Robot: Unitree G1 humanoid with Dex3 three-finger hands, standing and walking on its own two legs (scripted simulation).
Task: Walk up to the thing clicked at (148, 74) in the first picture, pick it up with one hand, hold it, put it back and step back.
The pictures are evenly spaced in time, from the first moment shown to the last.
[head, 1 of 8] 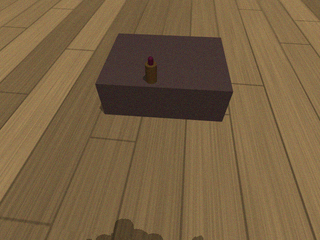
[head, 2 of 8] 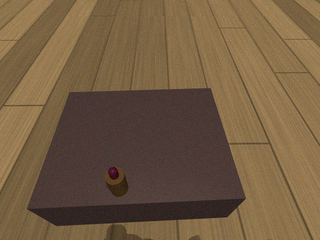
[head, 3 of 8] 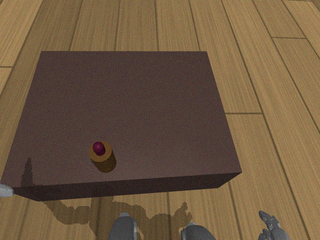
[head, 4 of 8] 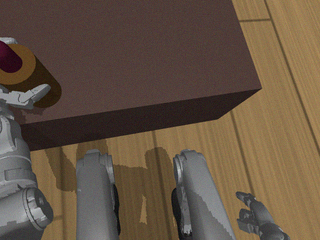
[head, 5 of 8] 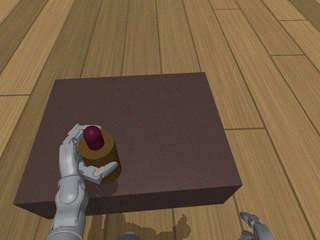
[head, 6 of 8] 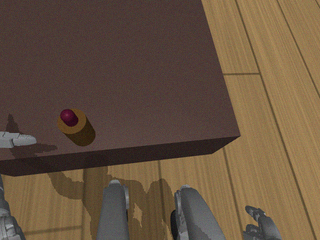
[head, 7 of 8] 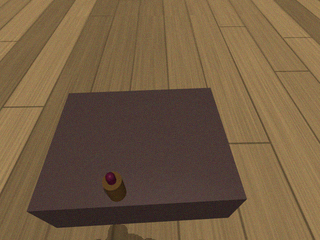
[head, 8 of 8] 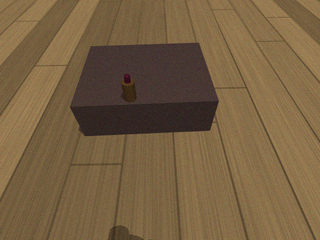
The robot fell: no
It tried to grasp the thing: yes
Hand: left
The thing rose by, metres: 0.35
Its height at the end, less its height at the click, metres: +0.00
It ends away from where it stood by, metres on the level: 0.02
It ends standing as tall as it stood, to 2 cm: yes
